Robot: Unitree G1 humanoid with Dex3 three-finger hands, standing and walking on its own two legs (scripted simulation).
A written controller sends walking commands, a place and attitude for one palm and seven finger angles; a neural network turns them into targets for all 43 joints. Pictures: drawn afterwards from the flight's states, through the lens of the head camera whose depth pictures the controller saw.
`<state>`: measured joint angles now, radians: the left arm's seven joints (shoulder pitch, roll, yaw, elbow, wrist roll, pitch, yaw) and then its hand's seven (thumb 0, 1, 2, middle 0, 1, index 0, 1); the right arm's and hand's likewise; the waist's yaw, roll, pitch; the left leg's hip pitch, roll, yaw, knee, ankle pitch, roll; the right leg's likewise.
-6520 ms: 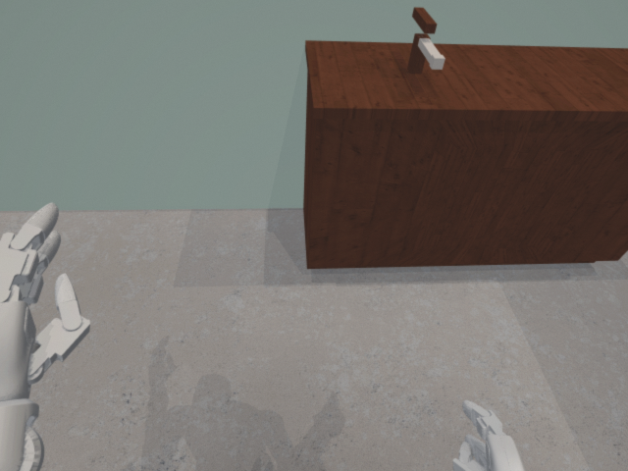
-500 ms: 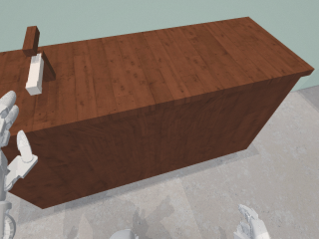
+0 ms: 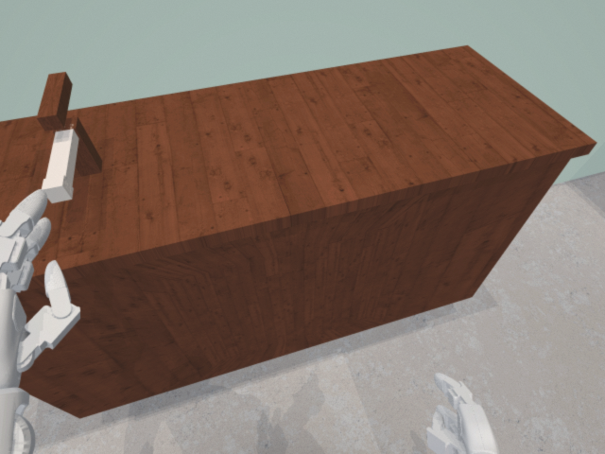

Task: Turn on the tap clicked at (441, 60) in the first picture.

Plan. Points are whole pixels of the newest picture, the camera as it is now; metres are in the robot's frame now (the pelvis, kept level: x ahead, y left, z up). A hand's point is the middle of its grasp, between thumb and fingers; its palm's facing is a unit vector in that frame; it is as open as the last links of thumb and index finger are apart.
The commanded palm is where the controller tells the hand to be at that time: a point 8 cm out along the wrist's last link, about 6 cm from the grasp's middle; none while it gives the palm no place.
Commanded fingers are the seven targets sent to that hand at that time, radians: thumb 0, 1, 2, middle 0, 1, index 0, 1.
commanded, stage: come to a stop and stand still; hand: left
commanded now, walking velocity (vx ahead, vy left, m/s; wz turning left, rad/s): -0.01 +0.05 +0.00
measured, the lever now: (58, 189) +0.44 +0.39 +0.10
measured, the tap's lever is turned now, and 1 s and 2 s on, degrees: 0 0 0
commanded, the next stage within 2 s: look again from close up in 1.34 s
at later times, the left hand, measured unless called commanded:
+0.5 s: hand (4, 320) +0.21 +0.30 +0.15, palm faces +0.33 -0.86 -0.38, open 7.4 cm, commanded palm +0.14 +0.33 +0.18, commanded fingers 0.00 0.90 0.90 -0.20 -0.30 -0.20 -0.30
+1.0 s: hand (13, 300) +0.22 +0.29 +0.17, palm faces +0.39 -0.86 -0.34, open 7.4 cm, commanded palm +0.16 +0.32 +0.18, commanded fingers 0.00 0.90 0.90 -0.20 -0.30 -0.20 -0.30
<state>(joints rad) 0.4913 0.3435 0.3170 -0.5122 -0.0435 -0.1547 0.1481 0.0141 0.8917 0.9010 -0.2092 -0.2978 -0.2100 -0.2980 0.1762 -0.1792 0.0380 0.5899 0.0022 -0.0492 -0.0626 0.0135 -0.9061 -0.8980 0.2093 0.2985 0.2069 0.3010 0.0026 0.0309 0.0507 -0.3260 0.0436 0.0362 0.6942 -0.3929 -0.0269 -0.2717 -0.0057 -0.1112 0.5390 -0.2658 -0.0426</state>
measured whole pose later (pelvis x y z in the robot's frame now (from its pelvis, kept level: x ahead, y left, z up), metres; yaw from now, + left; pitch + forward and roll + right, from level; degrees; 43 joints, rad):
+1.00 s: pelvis -0.01 +0.05 +0.01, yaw -1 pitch +0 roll -2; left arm 0.42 0.33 0.34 -0.51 -0.04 -0.16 0.14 0.02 0.89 0.90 -0.21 -0.30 -0.21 -0.30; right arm 0.16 -0.19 0.03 0.55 -0.02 -0.10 -0.04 0.01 -0.91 -0.90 0.21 0.30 0.21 0.30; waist 0.02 -0.01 0.06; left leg -0.23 -0.01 0.08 0.48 -0.25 0.06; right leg -0.22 -0.02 -0.04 0.40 -0.17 0.02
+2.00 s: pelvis +0.00 +0.05 +0.00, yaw +0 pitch +0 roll -2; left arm 0.45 0.33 0.33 -0.48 -0.05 -0.15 0.16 0.02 0.89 0.90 -0.21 -0.30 -0.21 -0.30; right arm 0.22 -0.20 0.02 0.57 -0.02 -0.08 -0.07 0.02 -0.91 -0.90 0.21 0.30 0.21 0.30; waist 0.01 0.00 0.01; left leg -0.24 -0.01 0.07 0.52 -0.28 0.06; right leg -0.23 -0.03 -0.06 0.45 -0.21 0.01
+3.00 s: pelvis +0.11 +0.11 +0.01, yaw -1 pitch +0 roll -1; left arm 0.46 0.33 0.34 -0.49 -0.06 -0.09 0.16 0.01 0.89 0.90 -0.21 -0.30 -0.21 -0.30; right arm 0.18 -0.21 0.03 0.61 0.00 -0.07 -0.08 0.02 -0.91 -0.90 0.21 0.30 0.21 0.30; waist 0.03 0.02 0.04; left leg -0.25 0.02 0.07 0.47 -0.22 0.03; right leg -0.19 0.04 -0.06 0.39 -0.20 -0.03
